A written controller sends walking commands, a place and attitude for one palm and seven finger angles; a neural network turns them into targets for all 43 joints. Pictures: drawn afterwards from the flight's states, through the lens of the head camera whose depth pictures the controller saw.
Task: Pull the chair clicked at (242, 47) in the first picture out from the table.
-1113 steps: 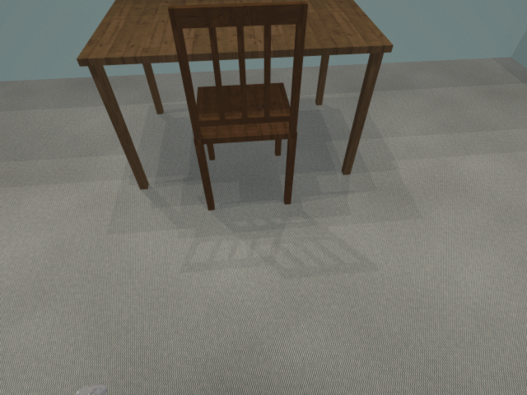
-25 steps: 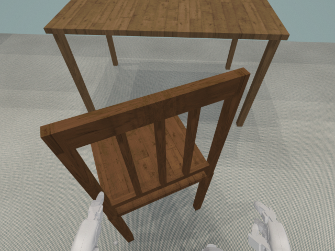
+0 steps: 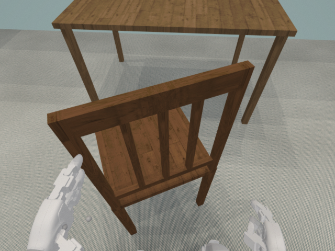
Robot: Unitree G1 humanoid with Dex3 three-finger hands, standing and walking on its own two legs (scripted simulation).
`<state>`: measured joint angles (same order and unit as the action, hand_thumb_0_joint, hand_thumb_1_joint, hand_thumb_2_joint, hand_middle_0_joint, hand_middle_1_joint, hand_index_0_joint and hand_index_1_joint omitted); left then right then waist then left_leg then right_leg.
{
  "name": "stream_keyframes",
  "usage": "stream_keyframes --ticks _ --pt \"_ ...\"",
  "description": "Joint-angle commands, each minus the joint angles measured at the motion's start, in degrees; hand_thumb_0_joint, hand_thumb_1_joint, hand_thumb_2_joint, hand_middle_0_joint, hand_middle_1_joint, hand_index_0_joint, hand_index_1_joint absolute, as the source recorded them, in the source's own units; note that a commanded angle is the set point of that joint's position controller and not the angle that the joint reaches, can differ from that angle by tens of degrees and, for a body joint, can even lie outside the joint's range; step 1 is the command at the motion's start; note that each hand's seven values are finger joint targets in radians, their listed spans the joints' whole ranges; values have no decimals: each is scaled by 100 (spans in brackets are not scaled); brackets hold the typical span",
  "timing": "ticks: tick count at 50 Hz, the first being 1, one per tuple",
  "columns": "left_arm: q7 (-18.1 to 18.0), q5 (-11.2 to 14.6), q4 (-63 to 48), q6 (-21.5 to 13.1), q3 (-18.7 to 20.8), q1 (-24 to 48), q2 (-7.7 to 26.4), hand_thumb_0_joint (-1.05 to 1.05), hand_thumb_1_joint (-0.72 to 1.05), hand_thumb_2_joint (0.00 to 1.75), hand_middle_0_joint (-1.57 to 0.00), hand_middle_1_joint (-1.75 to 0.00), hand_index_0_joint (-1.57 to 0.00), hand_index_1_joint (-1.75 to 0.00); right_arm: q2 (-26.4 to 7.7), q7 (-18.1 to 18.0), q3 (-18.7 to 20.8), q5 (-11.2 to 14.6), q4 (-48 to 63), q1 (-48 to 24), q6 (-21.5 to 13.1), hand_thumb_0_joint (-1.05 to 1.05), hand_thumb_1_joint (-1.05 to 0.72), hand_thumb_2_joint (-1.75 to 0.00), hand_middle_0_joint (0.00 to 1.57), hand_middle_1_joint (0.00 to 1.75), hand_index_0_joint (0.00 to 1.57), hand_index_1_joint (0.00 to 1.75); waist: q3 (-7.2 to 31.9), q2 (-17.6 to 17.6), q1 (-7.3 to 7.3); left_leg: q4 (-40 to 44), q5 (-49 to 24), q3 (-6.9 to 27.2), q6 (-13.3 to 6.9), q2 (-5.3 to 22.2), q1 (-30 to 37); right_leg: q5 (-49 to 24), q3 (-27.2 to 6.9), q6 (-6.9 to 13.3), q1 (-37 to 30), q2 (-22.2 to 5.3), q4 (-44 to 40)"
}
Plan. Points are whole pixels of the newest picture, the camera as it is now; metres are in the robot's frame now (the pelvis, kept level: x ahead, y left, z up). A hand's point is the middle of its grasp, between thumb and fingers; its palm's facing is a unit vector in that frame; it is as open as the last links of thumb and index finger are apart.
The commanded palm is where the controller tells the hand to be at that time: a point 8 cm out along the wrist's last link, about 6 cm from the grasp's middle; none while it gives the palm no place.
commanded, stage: draw the hand back to the body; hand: left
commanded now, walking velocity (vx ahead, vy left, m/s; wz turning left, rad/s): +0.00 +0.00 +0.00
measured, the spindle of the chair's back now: (164, 149) +0.39 +0.03 -0.01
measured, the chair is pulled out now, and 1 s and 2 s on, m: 0.55 0.55 0.55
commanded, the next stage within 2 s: step back with the hand held close in 1.08 s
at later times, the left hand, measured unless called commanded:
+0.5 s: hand (32, 175) +0.22 +0.23 +0.18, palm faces +0.38 -0.83 -0.41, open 12.2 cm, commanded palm +0.17 +0.28 +0.20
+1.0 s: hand (4, 151) +0.23 +0.26 +0.22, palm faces +0.44 -0.80 -0.42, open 7.5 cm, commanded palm +0.18 +0.30 +0.24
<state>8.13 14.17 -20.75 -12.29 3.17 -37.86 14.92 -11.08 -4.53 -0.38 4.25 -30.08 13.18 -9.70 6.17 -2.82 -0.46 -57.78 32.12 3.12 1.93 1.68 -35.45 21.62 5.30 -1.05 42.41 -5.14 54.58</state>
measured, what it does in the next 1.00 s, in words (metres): rises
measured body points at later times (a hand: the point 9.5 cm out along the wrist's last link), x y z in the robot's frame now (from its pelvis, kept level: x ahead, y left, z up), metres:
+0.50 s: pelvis +0.04 +0.00 +0.05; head +0.02 -0.04 +0.50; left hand +0.19 +0.27 +0.20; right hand +0.23 -0.24 -0.03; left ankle -0.03 +0.14 -0.68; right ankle +0.05 -0.14 -0.68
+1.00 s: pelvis +0.04 +0.01 +0.06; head +0.03 -0.02 +0.51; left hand +0.21 +0.30 +0.24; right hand +0.21 -0.23 -0.03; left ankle -0.03 +0.14 -0.68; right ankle +0.05 -0.14 -0.68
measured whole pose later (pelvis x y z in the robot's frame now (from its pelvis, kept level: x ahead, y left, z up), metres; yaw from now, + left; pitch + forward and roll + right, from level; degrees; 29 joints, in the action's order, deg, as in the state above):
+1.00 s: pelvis +0.04 +0.01 +0.06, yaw -2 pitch -3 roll -1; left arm -9.2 3.7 -24.9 -3.6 18.9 -29.6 19.1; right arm -13.1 -4.0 0.9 1.4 -36.9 11.7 -8.0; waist -1.3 -4.7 2.7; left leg -24.7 20.4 -0.2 1.4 2.2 -0.9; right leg 12.2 4.1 -1.8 10.3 -3.4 26.2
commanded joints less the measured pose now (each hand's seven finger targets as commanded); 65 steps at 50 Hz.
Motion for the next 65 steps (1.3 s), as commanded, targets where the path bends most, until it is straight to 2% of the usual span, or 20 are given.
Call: stream_keyframes --ticks 1,2,3,5,9,13,23,29,35,38,41,43,47,54,59,60,61,62,63,65 --pt "-985 -732 -1387 45 1361 68 1608 0 -33 31 -3 -5 -3 -5 -735 -203 337 -110 1005 -404 -319 0 -90 -90 20 30 20 30 964 -267 379 1709 -1133 -210 -91 -81 216 -92 -350 239 -2161 73 -1346" --pt "-1337 -836 -1622 377 1149 20 1201 0 -30 32 -4 -5 -4 -5 -658 -231 271 -123 1089 -434 -277 0 -90 -90 20 30 20 30 549 -332 246 1891 -994 -209 -67 -143 247 -32 -225 220 -2146 86 -1517" --pt "-1520 -918 -1908 527 870 173 941 0 -26 34 -4 -6 -4 -6 -650 -250 224 -150 1115 -394 -231 0 -90 -90 20 30 20 30 441 -458 183 1995 -1048 -194 -69 -145 391 -84 -161 219 -2207 88 -1542" --pt "-1753 -1008 -1699 761 902 174 938 0 -19 37 -5 -8 -5 -8 -644 -308 213 -179 1021 -425 -140 0 -90 -90 20 30 20 30 162 -179 171 2151 -1202 -177 -83 -91 623 -241 -82 213 -2310 123 -1690" --pt "-1935 -1064 -1691 878 1190 384 1172 0 -4 44 -7 -10 -7 -10 -677 -370 207 -204 921 -491 -106 0 -90 -90 20 30 20 30 37 167 194 2483 -1540 -213 -117 -83 1118 -664 -83 191 -2829 141 -2039" --pt "-1949 -1122 -1372 851 1047 334 872 0 10 51 -9 -14 -9 -14 -679 -300 210 -224 734 -618 -177 0 -90 -90 20 30 20 30 -294 109 208 2812 -1889 -267 -137 -86 1526 -1051 -96 179 -3140 135 -2356" --pt "-1940 -1150 -1513 595 1765 741 1290 0 47 69 -14 -21 -14 -21 -683 -140 255 -281 479 -815 -243 0 -90 -90 20 30 20 30 -332 176 326 3355 -2756 -355 -158 -22 2255 -1994 -133 201 -3797 185 -2744" --pt "-1953 -1104 -1672 501 2147 990 1447 0 68 80 -17 -26 -17 -26 -687 -70 280 -293 360 -857 -265 0 -90 -90 20 30 20 30 -284 -197 338 3495 -3152 -403 -134 18 2577 -2351 -142 211 -3986 187 -2867" --pt "-1948 -1058 -1557 445 2505 1401 1633 0 90 90 -20 -30 -20 -30 -729 -26 297 -294 292 -900 -214 0 -90 -90 20 30 20 30 -311 -22 350 3617 -3196 -415 -149 36 2685 -2347 -144 191 -4059 205 -2971" --pt "-1858 -1054 -1135 487 2188 1086 1222 0 90 90 -20 -30 -20 -30 -729 25 317 -280 253 -928 -155 0 -90 -90 20 30 20 30 -515 128 335 3666 -3237 -436 -158 68 2625 -2320 -130 186 -3985 214 -3013" --pt "-1864 -1054 -1326 465 2321 1189 1439 0 90 90 -20 -30 -20 -30 -780 32 355 -288 287 -958 -109 0 -90 -90 20 30 20 30 -366 169 361 3691 -3208 -404 -168 76 2661 -2258 -135 186 -4034 221 -3005" --pt "-1857 -1079 -1506 449 2309 1286 1462 0 90 90 -20 -30 -20 -30 -767 38 324 -294 308 -976 -143 0 -90 -90 20 30 20 30 -278 -113 375 3715 -3202 -399 -152 53 2688 -2194 -153 197 -4079 218 -3015" --pt "-1905 -1104 -1805 438 2518 1295 1714 0 90 90 -20 -30 -20 -30 -779 22 320 -312 299 -976 -220 0 -90 -90 20 30 20 30 -154 -224 402 3705 -3383 -336 -109 57 2720 -2287 -154 219 -4176 231 -2984" --pt "-1891 -1078 -1511 477 2339 1311 1477 0 90 90 -20 -30 -20 -30 -774 8 323 -288 263 -927 -204 0 -90 -90 20 30 20 30 -471 -204 346 3805 -3083 -360 -105 73 2629 -2005 -143 216 -4005 260 -3054" --pt "-1875 -1070 -1478 479 2331 1321 1483 0 90 90 -20 -30 -20 -30 -787 32 324 -300 272 -943 -214 0 -90 -90 20 30 20 30 -457 -101 362 3825 -3047 -340 -116 71 2606 -1984 -145 220 -4039 264 -3072" --pt "-1853 -1083 -1585 467 2150 1616 1392 0 90 90 -20 -30 -20 -30 -805 40 302 -305 280 -937 -222 0 -90 -90 20 30 20 30 -393 -197 315 3814 -3033 -369 -130 47 2666 -1997 -169 211 -4018 255 -3088" --pt "-1861 -1010 -2120 117 3075 2597 2347 0 90 90 -20 -30 -20 -30 -893 26 338 -267 414 -846 -83 0 -90 -90 20 30 20 30 -1016 -90 204 3760 -2503 -403 -253 269 2270 -2423 -685 182 -3580 21 -3322" --pt "-1836 -1072 -1928 6 3156 2684 2464 0 90 90 -20 -30 -20 -30 -824 -8 307 -270 336 -799 -36 0 -90 -90 20 30 20 30 -950 -55 178 3835 -2171 -288 -238 239 2125 -2331 -685 216 -3691 -60 -3306" --pt "-1806 -1062 -1344 50 2870 1895 1881 0 90 90 -20 -30 -20 -30 -813 -6 323 -285 323 -823 6 0 -90 -90 20 30 20 30 -915 86 164 3833 -2220 -307 -230 231 2176 -2300 -645 210 -3696 -47 -3286" --pt "-1760 -1120 -1224 101 2492 1081 1415 0 90 90 -20 -30 -20 -30 -860 52 341 -330 415 -885 152 0 -90 -90 20 30 20 30 -541 -123 159 3797 -2822 -336 -241 289 2318 -2724 -538 174 -3853 -50 -3092"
